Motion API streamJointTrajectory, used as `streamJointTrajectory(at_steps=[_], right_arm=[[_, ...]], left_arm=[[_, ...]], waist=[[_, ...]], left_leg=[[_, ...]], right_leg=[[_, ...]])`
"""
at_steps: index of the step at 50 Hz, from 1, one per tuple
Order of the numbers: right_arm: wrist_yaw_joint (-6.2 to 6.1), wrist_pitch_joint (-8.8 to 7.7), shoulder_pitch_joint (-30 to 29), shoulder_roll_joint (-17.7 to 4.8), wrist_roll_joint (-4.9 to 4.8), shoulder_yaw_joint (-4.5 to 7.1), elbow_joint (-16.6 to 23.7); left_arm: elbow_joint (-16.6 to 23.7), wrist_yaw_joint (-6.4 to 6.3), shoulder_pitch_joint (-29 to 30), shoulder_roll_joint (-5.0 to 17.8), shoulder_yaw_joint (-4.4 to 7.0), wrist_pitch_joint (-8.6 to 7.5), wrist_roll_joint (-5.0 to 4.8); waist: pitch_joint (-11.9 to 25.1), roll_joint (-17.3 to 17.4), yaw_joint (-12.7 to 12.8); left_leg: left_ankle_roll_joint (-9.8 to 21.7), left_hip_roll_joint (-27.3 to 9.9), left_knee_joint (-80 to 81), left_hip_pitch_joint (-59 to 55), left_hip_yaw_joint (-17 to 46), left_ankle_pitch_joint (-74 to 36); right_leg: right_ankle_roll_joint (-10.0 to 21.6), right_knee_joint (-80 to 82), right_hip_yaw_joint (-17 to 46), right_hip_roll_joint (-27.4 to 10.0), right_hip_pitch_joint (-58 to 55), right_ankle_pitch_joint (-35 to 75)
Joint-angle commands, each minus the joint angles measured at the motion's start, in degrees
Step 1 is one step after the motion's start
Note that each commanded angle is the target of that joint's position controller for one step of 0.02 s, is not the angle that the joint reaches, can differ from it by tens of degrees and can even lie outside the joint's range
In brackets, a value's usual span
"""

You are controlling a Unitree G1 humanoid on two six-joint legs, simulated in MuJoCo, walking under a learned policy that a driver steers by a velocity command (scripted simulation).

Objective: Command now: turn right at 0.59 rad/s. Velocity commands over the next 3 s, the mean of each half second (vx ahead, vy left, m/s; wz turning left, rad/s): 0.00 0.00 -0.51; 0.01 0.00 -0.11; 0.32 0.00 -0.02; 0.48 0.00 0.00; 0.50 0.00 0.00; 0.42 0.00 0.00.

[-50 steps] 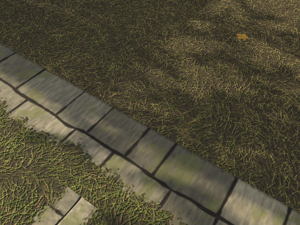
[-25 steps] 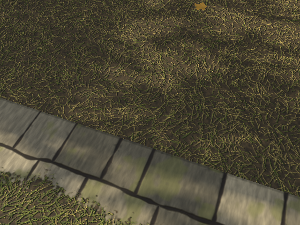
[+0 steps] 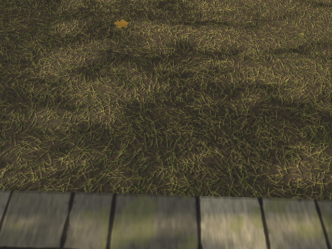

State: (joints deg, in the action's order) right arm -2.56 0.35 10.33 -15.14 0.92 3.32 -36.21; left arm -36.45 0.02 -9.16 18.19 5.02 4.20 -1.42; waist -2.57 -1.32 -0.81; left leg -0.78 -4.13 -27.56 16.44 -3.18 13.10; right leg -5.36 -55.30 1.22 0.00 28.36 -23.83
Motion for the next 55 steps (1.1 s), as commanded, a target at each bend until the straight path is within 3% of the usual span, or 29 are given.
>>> streamJointTrajectory(at_steps=[1, 3, 5, 6, 7, 8, 9, 10, 11, 12, 14, 18, 24, 27, 28, 29, 30, 31, 32, 34, 36, 42, 48, 50, 52, 54, 55], right_arm=[[0.12, -0.32, -0.04, -12.00, -0.71, 3.95, 2.67], [0.50, -0.48, -0.65, -12.30, -1.55, 4.18, 2.19], [0.60, -0.59, -1.13, -11.24, -2.59, 4.02, 1.36], [0.83, -0.78, 2.05, -9.01, -1.95, 3.52, 0.11], [1.16, -0.79, 1.45, -4.19, 1.54, 1.77, 2.94], [0.57, -1.11, -4.68, -6.72, 0.76, 2.33, 4.83], [0.18, -0.96, -6.37, -9.00, -0.52, 2.99, 4.66], [-0.12, -0.82, -5.99, -9.55, -0.69, 3.34, 3.97], [-0.60, -0.66, -5.27, -9.42, -0.21, 3.56, 2.91], [-0.75, -0.52, -4.34, -9.50, 0.07, 3.73, 2.74], [-0.22, -0.69, -2.74, -8.16, -0.23, 3.49, 1.99], [0.33, -0.67, -3.68, -5.96, -0.67, 2.39, 1.50], [1.41, -0.95, -4.67, -6.30, -1.34, 2.07, 1.95], [2.10, -1.69, -1.95, -4.96, -1.30, 1.77, 1.12], [2.29, -2.05, -0.97, -4.80, -0.58, 1.59, 0.86], [2.09, -2.27, -0.23, -7.67, 0.42, 1.95, 1.37], [2.01, -2.19, -2.80, -10.86, 1.00, 2.38, 1.62], [2.25, -2.27, -4.61, -7.09, 0.93, 1.47, 1.60], [2.52, -2.45, -5.86, -4.99, 0.61, 0.82, 1.97], [2.61, -2.85, -4.91, -5.91, 0.23, 0.95, 1.79], [2.33, -3.18, -3.49, -6.00, 0.23, 0.85, 1.57], [1.99, -2.65, -1.86, -4.81, -0.01, 0.38, 2.07], [2.36, -2.62, -1.61, -3.88, -0.14, 0.12, 2.00], [2.29, -2.37, -0.78, -3.87, -0.17, 0.11, 1.55], [1.82, -2.09, 0.72, -5.86, -0.94, 0.75, 1.15], [1.50, -2.49, 4.63, -8.01, -1.47, 1.28, -0.27], [1.40, -2.73, 5.56, -8.82, -1.65, 1.53, -0.84]], left_arm=[[6.15, 0.77, 3.03, 3.40, 0.66, -0.75, 0.05], [6.14, 1.22, 1.75, 4.00, 1.12, -0.47, -0.01], [4.48, 1.32, -2.84, 3.93, 1.74, -0.47, 0.10], [4.11, 0.79, -4.99, 6.22, 2.60, -0.64, 0.17], [5.46, -0.27, -6.54, 14.02, 4.23, -1.10, 0.72], [6.21, 0.41, -6.93, 14.21, 3.79, -2.48, 2.98], [5.73, 0.59, -5.55, 12.20, 3.13, -3.55, 3.28], [5.21, 0.20, -2.81, 10.35, 2.61, -4.00, 2.23], [5.38, -0.30, -0.53, 8.64, 2.07, -3.80, 1.03], [5.50, -0.69, 1.19, 8.02, 1.64, -3.45, 0.38], [5.41, -1.36, 1.18, 7.58, 1.31, -2.98, 0.92], [4.61, -2.07, 0.26, 7.40, 1.14, -2.79, 1.05], [3.58, -1.16, 0.67, 7.52, 0.60, -2.41, 1.68], [3.07, -0.91, 2.65, 5.56, -0.41, -2.40, 1.07], [2.61, -0.94, 1.85, 4.25, -0.91, -2.63, 0.96], [2.28, -0.98, -0.38, 2.70, -1.39, -3.11, 1.95], [1.56, -0.68, -4.60, 2.33, -1.26, -3.73, 2.41], [1.33, -0.80, -3.41, 3.03, -1.21, -3.81, 2.74], [1.11, -0.85, -1.69, 4.14, -0.85, -3.67, 2.74], [1.19, -0.92, 0.51, 3.71, -0.66, -2.96, 2.55], [0.87, -0.71, 0.17, 2.94, -0.75, -2.81, 2.17], [-0.68, -0.78, -0.84, 1.46, -0.77, -3.55, 2.00], [-1.65, -1.27, -2.06, 1.17, -0.62, -3.76, 1.98], [-2.15, -1.54, -3.17, 0.75, -0.72, -3.63, 1.92], [-1.75, -1.65, -3.53, 0.95, -0.55, -4.15, 1.43], [-0.50, -1.32, -1.84, -0.21, -0.77, -5.80, 0.69], [0.09, -1.12, -0.33, -0.07, -0.79, -6.71, 0.35]], waist=[[8.27, 14.19, -1.54], [8.00, 14.19, -0.86], [8.27, 12.11, 1.72], [8.65, 5.69, 1.82], [9.09, -14.90, 0.23], [11.44, -14.34, 4.62], [9.52, -9.14, 4.57], [7.33, -7.26, 2.82], [6.93, -5.28, 1.88], [6.69, -5.91, 0.86], [8.57, -6.21, 0.12], [9.26, -5.98, 1.28], [6.73, -7.60, 2.93], [6.34, -6.44, 0.38], [6.51, -5.04, -0.34], [7.91, -0.22, 0.89], [7.54, 9.39, 5.56], [7.71, 11.98, 4.85], [6.47, 10.58, 4.00], [4.70, 9.22, 2.30], [3.71, 7.07, 1.80], [3.78, 1.66, 0.61], [3.84, 0.32, 0.74], [4.21, 1.40, 0.78], [0.42, 4.98, 0.35], [-3.05, 9.80, -0.45], [-5.24, 10.00, -0.90]], left_leg=[[12.29, -13.21, 5.76, -9.94, 7.51, -23.55], [11.43, -13.96, 4.25, -9.62, 7.03, -21.84], [7.71, -12.18, -1.24, -6.11, 3.66, -17.45], [3.26, -9.36, -8.77, 0.93, -0.61, -9.56], [-3.29, -1.67, -28.62, 19.52, -5.61, 21.87], [-4.26, 3.07, -39.01, 24.36, 4.03, 28.08], [-3.79, 2.08, -42.80, 24.85, 6.59, 24.21], [-3.22, 1.42, -41.97, 25.17, 7.19, 18.96], [-3.33, 0.98, -40.33, 25.01, 7.54, 15.05], [-3.78, 1.36, -39.71, 23.09, 7.44, 12.20], [-4.35, 3.04, -39.39, 19.83, 6.79, 8.57], [-4.76, 3.28, -27.43, 16.86, 6.54, 5.88], [-3.45, 3.41, -15.05, 6.75, 5.72, 8.85], [-1.95, 3.88, -0.39, -1.24, 4.86, 1.72], [-0.98, 3.03, 6.42, -6.43, 5.81, -6.45], [0.89, -3.11, 6.39, -11.96, 10.97, -17.31], [5.73, -8.28, 4.55, -11.11, 15.96, -23.85], [9.44, -9.59, 6.51, -5.18, 18.01, -16.53], [8.13, -6.74, 6.89, -4.06, 16.00, -9.30], [4.63, -3.01, 6.16, -3.71, 12.60, -2.91], [3.35, -1.71, 5.11, -3.52, 10.96, -1.68], [3.22, 0.04, 2.58, -5.33, 9.26, -2.62], [3.17, 0.94, 2.10, -5.25, 8.58, -3.75], [3.86, 1.71, 3.59, -4.86, 8.65, 8.10], [7.14, -0.69, 7.06, -3.57, 13.77, 24.50], [12.54, -9.37, 14.13, -5.01, 26.31, 33.77], [14.62, -12.69, 15.84, -3.88, 30.82, 33.48]], right_leg=[[1.14, 8.42, -3.60, -0.24, -2.19, 0.10], [2.94, 15.25, -4.80, 0.10, -5.49, 2.69], [6.13, 28.11, -6.49, 2.27, -14.44, 12.14], [8.36, 32.58, -0.92, 0.08, -22.98, 21.46], [15.90, 32.45, 22.61, -17.15, -33.31, 45.66], [26.73, 33.74, 29.89, -23.21, -27.96, 48.83], [25.74, 34.74, 25.27, -20.11, -26.06, 43.00], [22.29, 34.58, 21.01, -16.49, -24.66, 38.65], [19.65, 34.29, 18.85, -13.97, -24.14, 36.03], [18.88, 34.26, 17.44, -12.59, -22.17, 37.57], [18.88, 34.17, 16.31, -11.05, -21.21, 38.89], [18.42, 33.76, 16.33, -10.27, -22.65, 33.44], [19.09, 33.35, 20.39, -10.66, -17.19, 26.04], [17.07, 31.04, 20.94, -8.76, -15.78, 26.25], [14.68, 30.71, 20.47, -7.16, -13.98, 23.44], [11.09, 27.53, 17.92, -4.40, -11.03, 16.61], [7.95, 24.66, 10.72, 1.48, -8.84, 6.27], [5.55, 25.73, 8.27, 0.95, -13.37, 4.37], [4.85, 26.57, 8.03, 0.63, -15.01, 7.25], [5.43, 26.77, 8.35, 0.82, -14.50, 11.57], [6.32, 27.87, 9.23, 0.26, -14.27, 13.70], [6.24, 28.73, 10.16, -0.22, -13.41, 16.01], [5.86, 28.75, 10.52, -0.65, -14.61, 17.67], [6.23, 28.12, 8.73, 0.93, -14.21, 7.09], [6.92, 24.08, 5.35, 3.06, -8.03, -5.74], [6.63, 16.02, 0.87, 2.98, -1.16, -3.09], [6.70, 14.15, 0.40, 1.11, 0.43, -1.50]])
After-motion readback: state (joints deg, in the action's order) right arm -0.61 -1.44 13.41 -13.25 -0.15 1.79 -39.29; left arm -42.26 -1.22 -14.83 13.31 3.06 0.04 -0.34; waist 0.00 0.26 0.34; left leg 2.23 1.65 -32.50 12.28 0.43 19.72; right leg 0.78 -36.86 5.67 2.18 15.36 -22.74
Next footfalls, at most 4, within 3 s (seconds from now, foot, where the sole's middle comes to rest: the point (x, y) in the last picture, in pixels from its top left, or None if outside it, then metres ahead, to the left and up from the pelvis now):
0.12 right None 0.03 -0.13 -0.78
0.58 left None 0.08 0.09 -0.78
1.68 left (170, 244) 0.47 -0.02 -0.78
2.22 right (239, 193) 0.68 -0.32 -0.78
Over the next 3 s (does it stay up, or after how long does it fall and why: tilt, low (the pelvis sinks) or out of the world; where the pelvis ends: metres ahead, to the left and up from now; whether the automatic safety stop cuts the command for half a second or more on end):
stays up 0.95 -0.23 0.01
